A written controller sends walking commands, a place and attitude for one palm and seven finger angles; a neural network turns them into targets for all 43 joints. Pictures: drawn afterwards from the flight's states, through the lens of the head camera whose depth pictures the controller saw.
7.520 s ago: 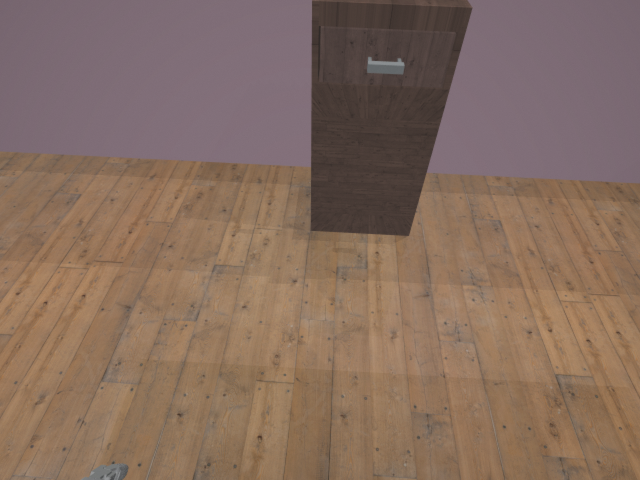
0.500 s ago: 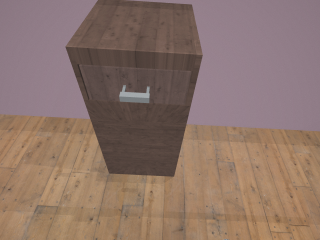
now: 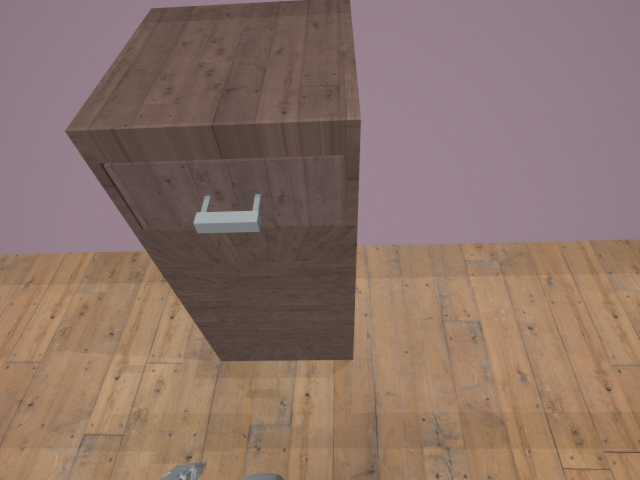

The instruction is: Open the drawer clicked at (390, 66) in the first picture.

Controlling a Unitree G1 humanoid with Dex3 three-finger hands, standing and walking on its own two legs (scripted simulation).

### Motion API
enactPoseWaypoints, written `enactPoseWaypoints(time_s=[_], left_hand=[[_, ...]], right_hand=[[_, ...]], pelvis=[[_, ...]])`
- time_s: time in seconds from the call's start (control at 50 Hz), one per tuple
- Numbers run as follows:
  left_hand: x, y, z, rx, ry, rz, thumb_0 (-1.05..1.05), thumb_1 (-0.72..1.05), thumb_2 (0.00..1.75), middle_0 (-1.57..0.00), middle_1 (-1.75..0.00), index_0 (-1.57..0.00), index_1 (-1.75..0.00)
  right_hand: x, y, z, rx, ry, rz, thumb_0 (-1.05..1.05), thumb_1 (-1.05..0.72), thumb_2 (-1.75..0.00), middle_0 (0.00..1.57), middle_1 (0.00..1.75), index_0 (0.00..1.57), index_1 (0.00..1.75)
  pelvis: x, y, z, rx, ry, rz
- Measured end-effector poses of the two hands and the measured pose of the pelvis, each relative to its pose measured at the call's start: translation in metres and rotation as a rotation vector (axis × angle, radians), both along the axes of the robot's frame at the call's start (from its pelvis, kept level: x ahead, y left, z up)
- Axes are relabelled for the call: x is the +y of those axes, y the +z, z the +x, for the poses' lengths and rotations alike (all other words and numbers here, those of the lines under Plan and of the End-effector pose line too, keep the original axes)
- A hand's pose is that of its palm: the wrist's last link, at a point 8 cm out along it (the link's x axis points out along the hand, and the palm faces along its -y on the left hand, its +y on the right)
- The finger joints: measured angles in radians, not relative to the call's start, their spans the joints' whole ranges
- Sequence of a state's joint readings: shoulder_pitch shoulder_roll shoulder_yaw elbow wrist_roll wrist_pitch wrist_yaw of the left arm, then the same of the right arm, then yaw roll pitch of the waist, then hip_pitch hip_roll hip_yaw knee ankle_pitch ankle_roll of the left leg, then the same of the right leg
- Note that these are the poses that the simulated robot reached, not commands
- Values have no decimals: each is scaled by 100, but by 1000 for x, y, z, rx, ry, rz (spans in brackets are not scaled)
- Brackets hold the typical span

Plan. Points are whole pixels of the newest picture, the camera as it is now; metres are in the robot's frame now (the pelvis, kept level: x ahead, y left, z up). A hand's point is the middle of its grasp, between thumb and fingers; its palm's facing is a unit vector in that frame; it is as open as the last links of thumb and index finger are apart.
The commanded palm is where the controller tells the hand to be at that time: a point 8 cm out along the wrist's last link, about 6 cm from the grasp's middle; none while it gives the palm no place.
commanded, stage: come to a stop and stand still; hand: left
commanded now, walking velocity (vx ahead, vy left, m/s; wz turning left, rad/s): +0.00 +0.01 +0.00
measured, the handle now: (230, 211) +0.52 +0.18 +0.00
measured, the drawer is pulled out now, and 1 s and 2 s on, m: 0.00 0.00 0.00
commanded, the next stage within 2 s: look again from close up in 0.98 s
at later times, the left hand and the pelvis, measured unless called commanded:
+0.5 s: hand out of the picture -0.06 +0.21 -0.17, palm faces +0.02 -0.97 -0.23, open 7.4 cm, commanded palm none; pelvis -0.05 +0.03 +0.00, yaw -2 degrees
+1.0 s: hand out of the picture -0.08 +0.17 -0.17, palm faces +0.02 -0.99 -0.16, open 7.4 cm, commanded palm none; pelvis -0.07 +0.02 +0.01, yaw -2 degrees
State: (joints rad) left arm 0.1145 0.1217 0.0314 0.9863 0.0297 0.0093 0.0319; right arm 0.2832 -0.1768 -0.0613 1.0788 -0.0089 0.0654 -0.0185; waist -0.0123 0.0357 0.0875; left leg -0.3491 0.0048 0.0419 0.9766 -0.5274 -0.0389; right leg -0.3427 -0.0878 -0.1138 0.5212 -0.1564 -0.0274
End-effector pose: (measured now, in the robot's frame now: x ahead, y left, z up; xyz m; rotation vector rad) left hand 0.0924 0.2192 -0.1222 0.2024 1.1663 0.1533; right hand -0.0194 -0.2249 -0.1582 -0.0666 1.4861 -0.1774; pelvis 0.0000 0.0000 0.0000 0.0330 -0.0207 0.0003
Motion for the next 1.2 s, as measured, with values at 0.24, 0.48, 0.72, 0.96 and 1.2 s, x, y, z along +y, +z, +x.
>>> enactPoseWaypoints(time_s=[0.24,0.48,0.72,0.96,1.2], left_hand=[[54,-26,-74,98,72,-27,0,91,90,-20,-30,-20,-30],[48,-15,-150,255,78,-8,0,91,90,-20,-30,-20,-30],[8,-15,-168,252,46,-66,1,91,90,-20,-30,-20,-30],[2,-16,-177,267,55,-83,0,91,90,-20,-30,-20,-30],[20,-17,-161,206,29,-51,0,91,90,-20,-30,-20,-30]], right_hand=[[26,17,2,-154,45,-77,0,-91,-90,20,30,20,30],[37,10,-16,-139,36,-33,2,-94,-90,20,30,20,30],[38,13,-63,-64,19,4,1,-92,-90,20,30,20,30],[46,15,-106,38,-7,19,1,-91,-90,20,30,20,30],[41,12,-78,-59,21,-8,1,-91,-90,20,30,20,30]], pelvis=[[33,-6,-35,6,-11,-26],[34,1,-47,18,-43,0],[22,8,-64,-11,-35,-19],[18,8,-68,-1,-33,-26],[25,3,-63,11,-11,-37]])
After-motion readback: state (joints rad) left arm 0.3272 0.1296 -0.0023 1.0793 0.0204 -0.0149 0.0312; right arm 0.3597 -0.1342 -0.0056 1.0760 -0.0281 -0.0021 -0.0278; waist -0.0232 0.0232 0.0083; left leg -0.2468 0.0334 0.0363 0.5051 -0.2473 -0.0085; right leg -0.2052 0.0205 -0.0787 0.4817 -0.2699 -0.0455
